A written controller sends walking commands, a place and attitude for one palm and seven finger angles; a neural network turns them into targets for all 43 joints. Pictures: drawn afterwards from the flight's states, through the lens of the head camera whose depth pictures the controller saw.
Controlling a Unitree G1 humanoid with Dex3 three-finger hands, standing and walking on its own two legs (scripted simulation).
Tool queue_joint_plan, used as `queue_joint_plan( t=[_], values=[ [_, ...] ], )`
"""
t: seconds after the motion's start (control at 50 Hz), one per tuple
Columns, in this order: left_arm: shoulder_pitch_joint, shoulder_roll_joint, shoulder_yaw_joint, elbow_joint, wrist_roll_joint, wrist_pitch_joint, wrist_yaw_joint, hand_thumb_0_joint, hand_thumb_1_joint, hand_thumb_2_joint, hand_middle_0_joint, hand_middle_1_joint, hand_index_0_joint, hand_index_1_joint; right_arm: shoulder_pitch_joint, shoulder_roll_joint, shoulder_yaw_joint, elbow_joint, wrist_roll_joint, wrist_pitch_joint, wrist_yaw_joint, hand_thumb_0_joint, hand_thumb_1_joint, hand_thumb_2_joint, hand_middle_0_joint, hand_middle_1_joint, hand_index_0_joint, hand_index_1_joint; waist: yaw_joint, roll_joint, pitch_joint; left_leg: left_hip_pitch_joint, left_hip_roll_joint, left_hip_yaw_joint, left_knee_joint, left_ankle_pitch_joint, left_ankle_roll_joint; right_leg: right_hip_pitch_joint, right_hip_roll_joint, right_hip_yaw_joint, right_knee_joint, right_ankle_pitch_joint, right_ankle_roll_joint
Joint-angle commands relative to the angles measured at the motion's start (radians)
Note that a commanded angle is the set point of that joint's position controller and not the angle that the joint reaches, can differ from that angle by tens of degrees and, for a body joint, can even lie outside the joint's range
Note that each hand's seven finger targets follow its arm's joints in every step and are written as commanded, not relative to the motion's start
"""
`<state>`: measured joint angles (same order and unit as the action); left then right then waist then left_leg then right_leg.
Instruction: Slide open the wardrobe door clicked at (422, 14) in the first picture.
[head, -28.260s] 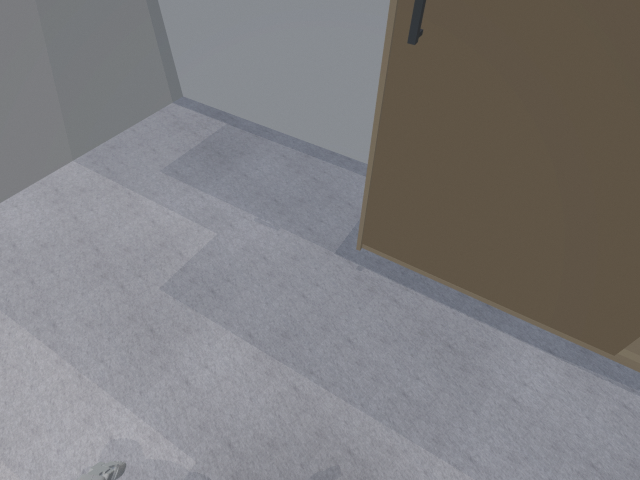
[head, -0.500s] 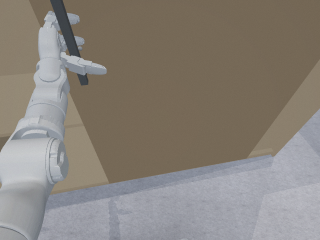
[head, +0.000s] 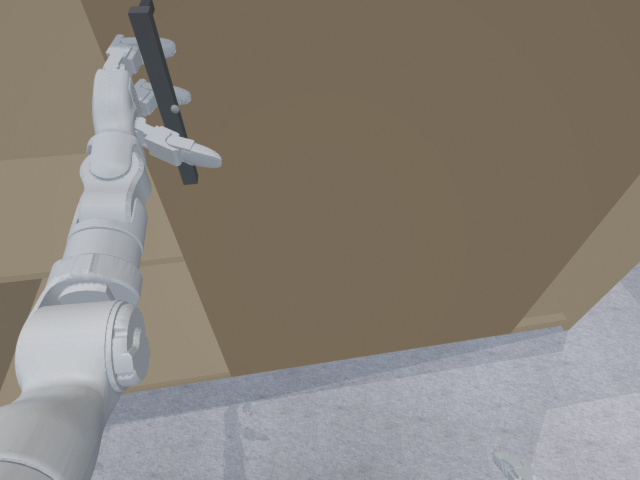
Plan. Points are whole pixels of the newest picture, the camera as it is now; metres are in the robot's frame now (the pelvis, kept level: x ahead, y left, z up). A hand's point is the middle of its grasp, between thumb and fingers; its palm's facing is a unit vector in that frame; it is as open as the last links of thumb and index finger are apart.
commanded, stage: slip the hand off the handle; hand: left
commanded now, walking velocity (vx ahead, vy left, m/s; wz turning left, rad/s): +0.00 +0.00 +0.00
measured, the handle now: (171, 101) +0.52 +0.19 +0.22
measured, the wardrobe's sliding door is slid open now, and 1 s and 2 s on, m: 0.68 0.68 0.68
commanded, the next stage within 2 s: draw the hand back to the body in 0.94 s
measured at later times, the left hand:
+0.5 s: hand (87, 144) +0.41 +0.25 +0.23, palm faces +0.25 -0.96 -0.11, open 14.7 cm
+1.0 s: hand (90, 198) +0.33 +0.21 +0.23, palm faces +0.25 -0.96 -0.11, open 14.7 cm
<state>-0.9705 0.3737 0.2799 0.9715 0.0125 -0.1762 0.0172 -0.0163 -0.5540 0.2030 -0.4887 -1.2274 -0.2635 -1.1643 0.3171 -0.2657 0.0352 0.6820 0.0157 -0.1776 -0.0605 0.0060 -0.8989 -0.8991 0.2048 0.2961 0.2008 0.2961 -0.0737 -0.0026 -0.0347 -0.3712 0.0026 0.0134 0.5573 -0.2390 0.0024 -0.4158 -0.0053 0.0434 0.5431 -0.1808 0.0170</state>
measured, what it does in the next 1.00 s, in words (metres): stands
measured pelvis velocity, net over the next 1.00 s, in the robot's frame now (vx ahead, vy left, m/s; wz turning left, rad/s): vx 0.03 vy -0.01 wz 0.05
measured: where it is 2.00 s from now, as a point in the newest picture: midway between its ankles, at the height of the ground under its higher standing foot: outside the picture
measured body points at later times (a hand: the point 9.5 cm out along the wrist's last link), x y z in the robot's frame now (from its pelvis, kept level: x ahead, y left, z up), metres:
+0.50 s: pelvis +0.03 +0.00 +0.01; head +0.02 -0.01 +0.46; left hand +0.39 +0.30 +0.24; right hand +0.15 -0.26 -0.10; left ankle +0.03 +0.12 -0.73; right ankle +0.06 -0.13 -0.73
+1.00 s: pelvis +0.03 -0.01 +0.01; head -0.01 -0.03 +0.45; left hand +0.31 +0.26 +0.24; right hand +0.25 -0.20 -0.06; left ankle +0.03 +0.12 -0.73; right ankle +0.06 -0.13 -0.73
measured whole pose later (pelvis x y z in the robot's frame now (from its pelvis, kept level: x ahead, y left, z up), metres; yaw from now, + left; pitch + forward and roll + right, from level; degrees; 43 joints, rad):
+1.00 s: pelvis +0.03 -0.01 +0.01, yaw +3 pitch -4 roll +0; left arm -0.24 0.27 0.22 -0.04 -0.15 0.18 -0.06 -0.02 -0.56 0.20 -0.25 -1.15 -0.25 -1.16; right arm 0.18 -0.23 0.07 0.63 0.04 -0.13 -0.09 0.01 -0.90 -0.90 0.20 0.30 0.20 0.30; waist 0.09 0.05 -0.05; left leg -0.16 0.00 -0.04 0.50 -0.27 -0.01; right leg -0.19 -0.01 -0.02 0.50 -0.24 0.01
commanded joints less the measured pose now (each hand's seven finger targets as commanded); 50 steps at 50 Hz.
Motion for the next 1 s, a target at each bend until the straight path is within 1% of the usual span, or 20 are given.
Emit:
queue_joint_plan(
  t=[0.0, 0.08, 0.14, 0.22, 0.26, 0.32, 0.34, 0.36, 0.38, 0.42, 0.52, 0.58, 0.64, 0.66, 0.72, 0.78, 0.82, 0.86, 0.92, 0.98],
  values=[
    [-0.427, 0.37, 0.105, -0.245, -0.015, -0.011, 0.054, 0.0, -0.55, 0.2, -0.25, -1.15, -0.25, -1.15, 0.024, -0.152, -0.059, -0.113, 0.013, -0.009, -0.025, 0.0, -0.9, -0.9, 0.2, 0.3, 0.2, 0.3, 0.048, -0.042, -0.293, 0.061, 0.003, 0.012, -0.107, 0.059, 0.04, 0.209, -0.011, -0.03, -0.094, 0.055, -0.04],
    [-0.359, 0.399, 0.126, -0.285, -0.027, 0.023, 0.05, 0.0, -0.55, 0.2, -0.25, -1.15, -0.25, -1.15, -0.002, -0.145, -0.054, -0.125, 0.02, 0.021, -0.038, 0.0, -0.9, -0.9, 0.2, 0.3, 0.2, 0.3, 0.068, -0.063, -0.281, 0.061, 0.003, 0.02, -0.118, 0.082, 0.039, 0.254, -0.014, -0.029, -0.109, 0.081, -0.038],
    [-0.311, 0.406, 0.137, -0.341, -0.034, 0.042, 0.044, 0.0, -0.55, 0.2, -0.25, -1.15, -0.25, -1.15, -0.021, -0.139, -0.052, -0.139, 0.023, 0.04, -0.044, 0.0, -0.9, -0.9, 0.2, 0.3, 0.2, 0.3, 0.084, -0.021, -0.285, 0.081, 0.003, 0.024, -0.126, 0.117, 0.037, 0.277, -0.014, -0.032, -0.111, 0.114, -0.042],
    [-0.264, 0.434, 0.165, -0.415, -0.044, 0.049, 0.026, 0.0, -0.55, 0.2, -0.25, -1.15, -0.25, -1.15, -0.035, -0.139, -0.055, -0.149, 0.027, 0.053, -0.051, 0.0, -0.9, -0.9, 0.2, 0.3, 0.2, 0.3, 0.087, -0.042, -0.301, 0.105, 0.005, 0.024, -0.132, 0.14, 0.04, 0.308, -0.01, -0.036, -0.115, 0.139, -0.042],
    [-0.191, 0.385, 0.152, -0.502, -0.057, 0.046, -0.01, 0.0, -0.55, 0.2, -0.25, -1.15, -0.25, -1.15, -0.042, -0.134, -0.058, -0.166, 0.029, 0.047, -0.043, 0.0, -0.9, -0.9, 0.2, 0.3, 0.2, 0.3, 0.095, 0.009, -0.345, 0.139, 0.001, 0.027, -0.134, 0.185, 0.04, 0.329, -0.006, -0.038, -0.105, 0.197, -0.046],
    [-0.121, 0.288, 0.091, -0.608, -0.094, 0.048, -0.076, 0.0, -0.55, 0.2, -0.25, -1.15, -0.25, -1.15, -0.055, -0.133, -0.064, -0.18, 0.035, 0.036, -0.032, 0.0, -0.9, -0.9, 0.2, 0.3, 0.2, 0.3, 0.077, 0.017, -0.317, 0.182, 0.004, 0.021, -0.127, 0.208, 0.044, 0.293, 0.005, -0.052, -0.108, 0.207, -0.046],
    [-0.105, 0.285, 0.088, -0.633, -0.105, 0.053, -0.094, 0.0, -0.55, 0.2, -0.25, -1.15, -0.25, -1.15, -0.058, -0.135, -0.065, -0.173, 0.039, 0.031, -0.032, 0.0, -0.9, -0.9, 0.2, 0.3, 0.2, 0.3, 0.076, 0.025, -0.304, 0.191, 0.004, 0.015, -0.127, 0.199, 0.043, 0.273, 0.009, -0.056, -0.11, 0.193, -0.046],
    [-0.117, 0.236, 0.042, -0.686, -0.118, 0.06, -0.113, 0.0, -0.55, 0.2, -0.25, -1.15, -0.25, -1.15, -0.068, -0.131, -0.062, -0.175, 0.041, 0.024, -0.03, 0.0, -0.9, -0.9, 0.2, 0.3, 0.2, 0.3, 0.065, 0.07, -0.29, 0.211, 0.002, 0.009, -0.126, 0.191, 0.04, 0.247, 0.012, -0.057, -0.113, 0.176, -0.047],
    [-0.106, 0.209, 0.026, -0.714, -0.134, 0.071, -0.126, 0.0, -0.55, 0.2, -0.25, -1.15, -0.25, -1.15, -0.072, -0.131, -0.064, -0.173, 0.043, 0.018, -0.031, 0.0, -0.9, -0.9, 0.2, 0.3, 0.2, 0.3, 0.062, 0.057, -0.287, 0.224, 0.002, 0.001, -0.125, 0.181, 0.039, 0.235, 0.014, -0.062, -0.117, 0.162, -0.047],
    [-0.117, 0.202, 0.02, -0.774, -0.157, 0.093, -0.139, 0.0, -0.55, 0.2, -0.25, -1.15, -0.25, -1.15, -0.083, -0.134, -0.062, -0.169, 0.044, 0.007, -0.039, 0.0, -0.9, -0.9, 0.2, 0.3, 0.2, 0.3, 0.052, 0.077, -0.274, 0.24, -0.001, -0.01, -0.122, 0.158, 0.038, 0.213, 0.016, -0.068, -0.126, 0.127, -0.047],
    [-0.05, 0.154, -0.009, -0.864, -0.169, 0.143, -0.118, 0.0, -0.55, 0.2, -0.25, -1.15, -0.25, -1.15, -0.13, -0.126, -0.049, -0.161, 0.043, -0.018, -0.043, 0.0, -0.9, -0.9, 0.2, 0.3, 0.2, 0.3, 0.066, 0.072, -0.234, 0.236, -0.005, -0.036, -0.126, 0.11, 0.031, 0.188, 0.014, -0.078, -0.126, 0.067, -0.048],
    [0.037, 0.128, -0.009, -0.91, -0.165, 0.163, -0.095, 0.0, -0.55, 0.2, -0.25, -1.15, -0.25, -1.15, -0.161, -0.112, -0.039, -0.164, 0.04, -0.023, -0.037, 0.0, -0.9, -0.9, 0.2, 0.3, 0.2, 0.3, 0.096, 0.059, -0.238, 0.236, -0.007, -0.045, -0.131, 0.137, 0.021, 0.213, 0.011, -0.087, -0.112, 0.083, -0.052],
    [0.104, 0.182, 0.054, -0.936, -0.163, 0.186, -0.076, 0.0, -0.55, 0.2, -0.25, -1.15, -0.25, -1.15, -0.19, -0.111, -0.033, -0.17, 0.036, -0.012, -0.037, 0.0, -0.9, -0.9, 0.2, 0.3, 0.2, 0.3, 0.118, 0.003, -0.226, 0.204, -0.009, -0.032, -0.138, 0.14, 0.025, 0.254, 0.008, -0.085, -0.115, 0.089, -0.047],
    [0.119, 0.145, 0.024, -0.97, -0.16, 0.193, -0.075, 0.0, -0.55, 0.2, -0.25, -1.15, -0.25, -1.15, -0.208, -0.102, -0.028, -0.181, 0.037, -0.011, -0.035, 0.0, -0.9, -0.9, 0.2, 0.3, 0.2, 0.3, 0.121, 0.017, -0.224, 0.21, -0.009, -0.029, -0.138, 0.149, 0.023, 0.257, 0.007, -0.085, -0.11, 0.095, -0.048],
    [0.2, 0.169, 0.067, -1.026, -0.158, 0.213, -0.061, 0.0, -0.55, 0.2, -0.25, -1.15, -0.25, -1.15, -0.23, -0.098, -0.024, -0.191, 0.031, -0.001, -0.033, 0.0, -0.9, -0.9, 0.2, 0.3, 0.2, 0.3, 0.142, 0.01, -0.235, 0.216, -0.01, -0.02, -0.136, 0.174, 0.023, 0.289, 0.008, -0.084, -0.107, 0.123, -0.046],
    [0.257, 0.121, 0.037, -1.097, -0.162, 0.238, -0.069, 0.0, -0.55, 0.2, -0.25, -1.15, -0.25, -1.15, -0.252, -0.082, -0.019, -0.203, 0.031, 0.001, -0.031, 0.0, -0.9, -0.9, 0.2, 0.3, 0.2, 0.3, 0.137, 0.03, -0.225, 0.231, -0.013, -0.007, -0.128, 0.197, 0.023, 0.291, 0.008, -0.085, -0.104, 0.161, -0.045],
    [0.294, 0.124, 0.04, -1.103, -0.166, 0.26, -0.075, 0.0, -0.55, 0.2, -0.25, -1.15, -0.25, -1.15, -0.258, -0.085, -0.014, -0.201, 0.032, 0.009, -0.033, 0.0, -0.9, -0.9, 0.2, 0.3, 0.2, 0.3, 0.133, -0.002, -0.184, 0.218, -0.011, -0.01, -0.131, 0.172, 0.023, 0.279, 0.009, -0.088, -0.115, 0.136, -0.04],
    [0.297, 0.069, -0.014, -1.19, -0.17, 0.27, -0.086, 0.0, -0.55, 0.2, -0.25, -1.15, -0.25, -1.15, -0.274, -0.073, -0.011, -0.218, 0.033, 0.004, -0.034, 0.0, -0.9, -0.9, 0.2, 0.3, 0.2, 0.3, 0.129, 0.031, -0.189, 0.236, -0.013, -0.012, -0.133, 0.166, 0.022, 0.273, 0.009, -0.091, -0.112, 0.125, -0.041],
    [0.342, 0.062, -0.02, -1.242, -0.177, 0.286, -0.087, 0.0, -0.55, 0.2, -0.25, -1.15, -0.25, -1.15, -0.284, -0.072, -0.007, -0.214, 0.032, -0.004, -0.038, 0.0, -0.9, -0.9, 0.2, 0.3, 0.2, 0.3, 0.13, 0.043, -0.17, 0.246, -0.014, -0.017, -0.132, 0.145, 0.021, 0.257, 0.012, -0.091, -0.12, 0.099, -0.041],
    [0.3, 0.042, -0.053, -1.276, -0.173, 0.294, -0.078, 0.0, -0.55, 0.2, -0.25, -1.15, -0.25, -1.15, -0.296, -0.067, 0.0, -0.206, 0.029, -0.011, -0.046, 0.0, -0.9, -0.9, 0.2, 0.3, 0.2, 0.3, 0.117, 0.059, -0.149, 0.244, -0.019, -0.023, -0.138, 0.102, 0.018, 0.234, 0.01, -0.092, -0.128, 0.045, -0.039]
  ],
)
